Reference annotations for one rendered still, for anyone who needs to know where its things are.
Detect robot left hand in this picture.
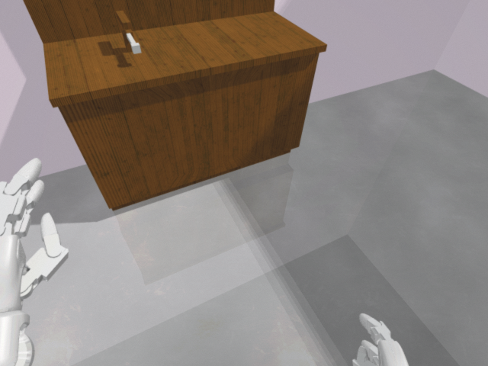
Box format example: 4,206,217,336
0,158,69,313

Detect counter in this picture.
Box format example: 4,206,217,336
23,0,327,211

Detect robot right hand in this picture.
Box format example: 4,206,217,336
352,313,409,366

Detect left robot forearm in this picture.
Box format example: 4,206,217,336
0,310,35,366

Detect tap lever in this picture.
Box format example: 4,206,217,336
126,33,141,54

